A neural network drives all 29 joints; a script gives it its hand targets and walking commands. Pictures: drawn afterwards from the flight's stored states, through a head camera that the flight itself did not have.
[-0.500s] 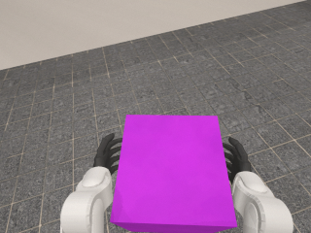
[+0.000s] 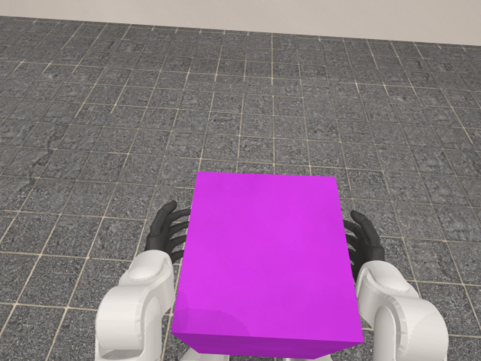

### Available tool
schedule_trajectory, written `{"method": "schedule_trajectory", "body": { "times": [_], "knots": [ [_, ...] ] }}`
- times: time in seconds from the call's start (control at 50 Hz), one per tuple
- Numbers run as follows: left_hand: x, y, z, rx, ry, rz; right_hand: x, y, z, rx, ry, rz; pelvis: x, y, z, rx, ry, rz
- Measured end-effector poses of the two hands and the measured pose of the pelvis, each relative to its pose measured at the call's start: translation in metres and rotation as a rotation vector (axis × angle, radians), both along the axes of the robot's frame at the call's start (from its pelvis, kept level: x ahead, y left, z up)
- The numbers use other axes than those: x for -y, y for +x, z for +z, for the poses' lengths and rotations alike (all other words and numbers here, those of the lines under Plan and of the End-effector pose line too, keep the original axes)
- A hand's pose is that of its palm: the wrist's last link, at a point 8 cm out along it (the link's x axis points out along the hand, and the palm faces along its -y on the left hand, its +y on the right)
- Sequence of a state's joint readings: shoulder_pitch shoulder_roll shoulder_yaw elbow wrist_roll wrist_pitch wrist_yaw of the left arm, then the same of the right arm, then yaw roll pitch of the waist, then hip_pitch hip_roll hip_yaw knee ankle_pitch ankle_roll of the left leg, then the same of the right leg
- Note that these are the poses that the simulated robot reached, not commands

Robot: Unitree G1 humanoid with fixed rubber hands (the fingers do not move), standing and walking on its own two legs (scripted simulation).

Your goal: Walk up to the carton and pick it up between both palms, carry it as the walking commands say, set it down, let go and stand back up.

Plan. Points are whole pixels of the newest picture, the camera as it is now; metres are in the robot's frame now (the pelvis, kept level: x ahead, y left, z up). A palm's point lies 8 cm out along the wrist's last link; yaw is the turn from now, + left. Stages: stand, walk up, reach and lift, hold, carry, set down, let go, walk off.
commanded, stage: carry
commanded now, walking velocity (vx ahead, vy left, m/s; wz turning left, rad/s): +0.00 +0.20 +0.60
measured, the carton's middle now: (260, 273) +0.25 +0.00 +0.01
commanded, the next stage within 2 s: none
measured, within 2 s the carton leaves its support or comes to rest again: neither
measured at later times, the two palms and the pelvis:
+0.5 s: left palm out of the picture +0.16 +0.38 +0.09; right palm (185, 261) +0.23 +0.10 +0.10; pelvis -0.04 +0.18 +0.00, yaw +15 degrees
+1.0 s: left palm out of the picture +0.09 +0.44 +0.13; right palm (119, 323) +0.15 +0.16 +0.12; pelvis -0.12 +0.25 +0.02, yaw +16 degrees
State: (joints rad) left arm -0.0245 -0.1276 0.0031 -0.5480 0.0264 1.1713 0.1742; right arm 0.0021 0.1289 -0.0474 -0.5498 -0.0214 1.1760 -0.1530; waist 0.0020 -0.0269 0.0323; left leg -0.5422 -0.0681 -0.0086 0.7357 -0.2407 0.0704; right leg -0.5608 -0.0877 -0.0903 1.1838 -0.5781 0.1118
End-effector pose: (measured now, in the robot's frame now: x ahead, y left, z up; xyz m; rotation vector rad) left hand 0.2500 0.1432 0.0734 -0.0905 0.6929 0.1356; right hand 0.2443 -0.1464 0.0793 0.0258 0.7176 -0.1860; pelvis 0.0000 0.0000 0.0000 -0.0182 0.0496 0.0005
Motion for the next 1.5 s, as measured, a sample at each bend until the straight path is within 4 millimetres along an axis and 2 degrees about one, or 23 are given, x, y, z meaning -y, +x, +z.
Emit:
{"method": "schedule_trajectory", "body": {
  "times": [0.14,0.18,0.28,0.36,0.4,0.46,0.54,0.58,0.66,0.74,0.82,0.86,0.96,1.02,1.12,1.2,1.3,1.38,1.5],
  "knots": [
    [-0.051,-0.02,0.013,0.04,0.076,0.051,-0.051,-0.004,-0.006,0.042,0.08,0.049,-0.043,-0.013,-0.004,-0.003,0.032,0.059],
    [-0.067,-0.029,0.022,0.032,0.103,0.067,-0.068,-0.007,-0.005,0.03,0.105,0.065,-0.056,-0.015,0.002,0.012,0.012,0.089],
    [-0.113,-0.05,0.035,0.03,0.072,0.141,-0.115,-0.005,0.02,0.031,0.063,0.145,-0.084,-0.018,0.017,0.02,0.026,0.165],
    [-0.155,-0.063,0.042,0.064,0.069,0.194,-0.16,0.0,0.033,0.065,0.057,0.199,-0.114,-0.022,0.018,0.017,0.035,0.21],
    [-0.18,-0.069,0.04,0.077,0.066,0.216,-0.187,0.0,0.033,0.08,0.053,0.221,-0.134,-0.025,0.013,0.016,0.034,0.23],
    [-0.22,-0.08,0.027,0.072,0.042,0.255,-0.228,-0.003,0.024,0.072,0.027,0.261,-0.163,-0.032,0.003,0.016,0.037,0.247],
    [-0.253,-0.105,0.012,0.0,-0.004,0.302,-0.265,-0.019,0.013,0.0,-0.011,0.308,-0.185,-0.047,0.008,0.019,0.001,0.263],
    [-0.263,-0.115,0.011,-0.013,-0.013,0.309,-0.275,-0.027,0.012,-0.013,-0.017,0.313,-0.193,-0.055,0.01,0.021,0.0,0.265],
    [-0.274,-0.125,0.019,0.016,0.002,0.299,-0.285,-0.041,0.017,0.015,0.002,0.3,-0.208,-0.069,0.012,0.017,0.012,0.265],
    [-0.278,-0.127,0.031,0.048,0.044,0.26,-0.286,-0.055,0.017,0.048,0.04,0.263,-0.221,-0.083,0.01,0.012,0.035,0.254],
    [-0.282,-0.138,0.041,0.022,0.089,0.216,-0.288,-0.075,0.016,0.022,0.079,0.223,-0.235,-0.093,0.018,0.036,0.011,0.241],
    [-0.285,-0.14,0.039,0.01,0.083,0.202,-0.29,-0.08,0.017,0.011,0.061,0.219,-0.239,-0.097,0.02,0.039,0.012,0.237],
    [-0.293,-0.152,0.054,0.08,0.067,0.211,-0.299,-0.09,0.039,0.08,0.047,0.225,-0.245,-0.11,0.02,0.027,0.014,0.255],
    [-0.301,-0.165,0.057,0.092,0.067,0.238,-0.309,-0.094,0.044,0.092,0.045,0.251,-0.247,-0.118,0.019,0.026,0.01,0.28],
    [-0.326,-0.192,0.044,0.05,0.041,0.306,-0.338,-0.103,0.038,0.051,0.013,0.324,-0.257,-0.128,0.016,0.018,0.001,0.341],
    [-0.353,-0.211,0.032,0.038,0.033,0.352,-0.37,-0.107,0.032,0.041,0.009,0.367,-0.275,-0.138,0.009,0.016,-0.006,0.394],
    [-0.394,-0.239,0.013,0.022,0.036,0.43,-0.419,-0.116,0.007,0.023,0.022,0.439,-0.3,-0.16,-0.004,0.004,-0.005,0.442],
    [-0.412,-0.267,-0.001,-0.04,0.015,0.496,-0.443,-0.13,-0.01,-0.04,0.01,0.502,-0.308,-0.174,-0.001,-0.011,0.011,0.484],
    [-0.429,-0.292,0.009,-0.005,0.068,0.562,-0.47,-0.138,-0.012,-0.009,0.074,0.559,-0.315,-0.192,-0.001,-0.049,0.041,0.553]
  ]
}}
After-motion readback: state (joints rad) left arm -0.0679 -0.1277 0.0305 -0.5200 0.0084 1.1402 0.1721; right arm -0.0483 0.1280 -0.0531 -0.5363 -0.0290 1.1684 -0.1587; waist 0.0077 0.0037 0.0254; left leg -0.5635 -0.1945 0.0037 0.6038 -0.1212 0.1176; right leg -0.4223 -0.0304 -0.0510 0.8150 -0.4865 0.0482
